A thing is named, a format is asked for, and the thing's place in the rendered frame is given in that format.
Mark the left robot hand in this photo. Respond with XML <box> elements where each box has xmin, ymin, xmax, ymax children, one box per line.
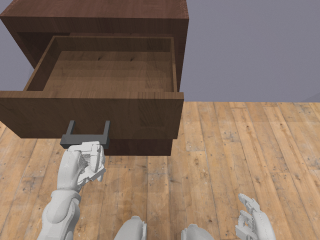
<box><xmin>57</xmin><ymin>141</ymin><xmax>106</xmax><ymax>193</ymax></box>

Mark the cabinet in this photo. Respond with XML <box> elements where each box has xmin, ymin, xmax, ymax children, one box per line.
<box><xmin>0</xmin><ymin>0</ymin><xmax>189</xmax><ymax>156</ymax></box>

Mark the right robot hand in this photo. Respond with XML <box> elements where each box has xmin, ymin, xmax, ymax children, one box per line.
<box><xmin>235</xmin><ymin>193</ymin><xmax>276</xmax><ymax>240</ymax></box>

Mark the robot right thigh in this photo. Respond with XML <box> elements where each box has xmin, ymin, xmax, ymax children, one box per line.
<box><xmin>181</xmin><ymin>227</ymin><xmax>214</xmax><ymax>240</ymax></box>

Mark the robot left shin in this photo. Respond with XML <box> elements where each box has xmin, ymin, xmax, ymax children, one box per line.
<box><xmin>131</xmin><ymin>216</ymin><xmax>141</xmax><ymax>220</ymax></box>

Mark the drawer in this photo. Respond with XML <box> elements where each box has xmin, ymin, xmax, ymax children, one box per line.
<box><xmin>0</xmin><ymin>35</ymin><xmax>184</xmax><ymax>140</ymax></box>

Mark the handle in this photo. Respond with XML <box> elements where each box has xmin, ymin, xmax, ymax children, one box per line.
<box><xmin>60</xmin><ymin>120</ymin><xmax>111</xmax><ymax>149</ymax></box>

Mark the robot left forearm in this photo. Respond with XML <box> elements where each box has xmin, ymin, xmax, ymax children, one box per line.
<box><xmin>37</xmin><ymin>189</ymin><xmax>82</xmax><ymax>240</ymax></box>

